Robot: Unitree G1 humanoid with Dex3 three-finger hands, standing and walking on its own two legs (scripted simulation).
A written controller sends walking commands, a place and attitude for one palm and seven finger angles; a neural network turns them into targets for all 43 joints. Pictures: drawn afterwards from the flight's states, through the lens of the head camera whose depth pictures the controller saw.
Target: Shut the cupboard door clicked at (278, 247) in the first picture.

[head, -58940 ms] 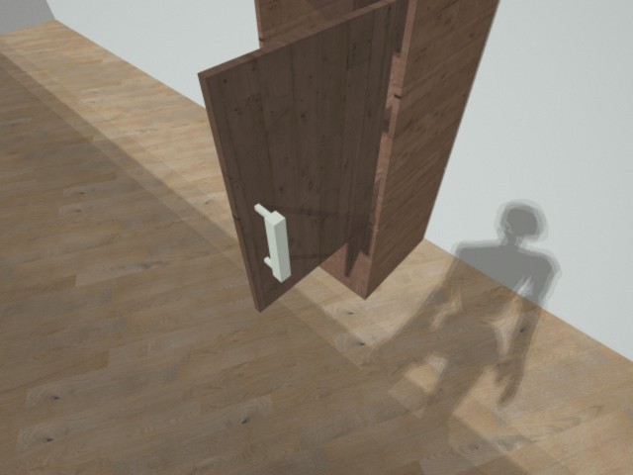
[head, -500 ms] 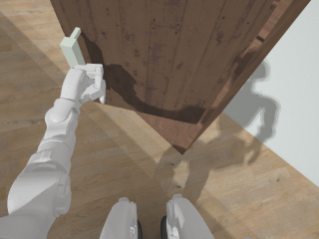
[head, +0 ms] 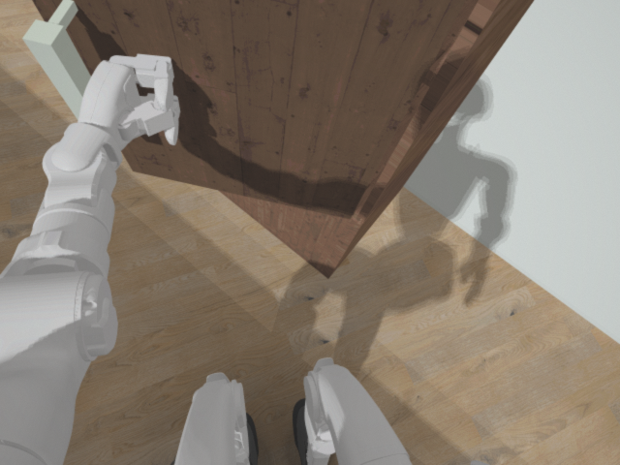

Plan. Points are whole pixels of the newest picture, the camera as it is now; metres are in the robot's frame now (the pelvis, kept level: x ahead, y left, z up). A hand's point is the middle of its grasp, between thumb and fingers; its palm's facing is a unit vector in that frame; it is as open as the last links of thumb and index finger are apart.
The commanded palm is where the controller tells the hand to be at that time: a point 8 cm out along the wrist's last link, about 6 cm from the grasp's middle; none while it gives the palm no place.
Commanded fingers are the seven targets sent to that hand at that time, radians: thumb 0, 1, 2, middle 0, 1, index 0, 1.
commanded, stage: push the door shut along its arc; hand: left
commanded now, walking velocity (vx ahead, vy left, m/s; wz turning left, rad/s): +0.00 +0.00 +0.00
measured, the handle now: (91, 84) +0.58 +0.20 +0.06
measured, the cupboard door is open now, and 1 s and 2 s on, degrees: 28 17 17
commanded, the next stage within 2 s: pull the fist back off the door in 0.40 s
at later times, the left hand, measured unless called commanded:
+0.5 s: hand (194, 90) +0.56 +0.08 +0.07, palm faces -0.43 -0.90 -0.04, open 3.6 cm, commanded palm +0.58 +0.10 +0.06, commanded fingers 0.00 0.90 0.90 -1.30 -1.50 -1.30 -1.50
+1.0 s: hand (213, 94) +0.55 +0.06 +0.07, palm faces +0.05 -1.00 -0.04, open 3.1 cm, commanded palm +0.50 +0.11 +0.06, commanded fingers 0.00 0.90 0.90 -1.30 -1.50 -1.30 -1.50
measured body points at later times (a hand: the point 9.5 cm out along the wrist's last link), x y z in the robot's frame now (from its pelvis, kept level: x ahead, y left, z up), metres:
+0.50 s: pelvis +0.00 +0.00 -0.01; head +0.18 +0.03 +0.40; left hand +0.58 +0.13 +0.07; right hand +0.00 -0.28 -0.11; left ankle +0.03 +0.08 -0.59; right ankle +0.04 -0.08 -0.59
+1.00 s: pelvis +0.02 -0.01 +0.02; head +0.17 -0.01 +0.45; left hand +0.54 +0.11 +0.08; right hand +0.00 -0.25 -0.10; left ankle +0.03 +0.08 -0.59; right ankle +0.04 -0.08 -0.59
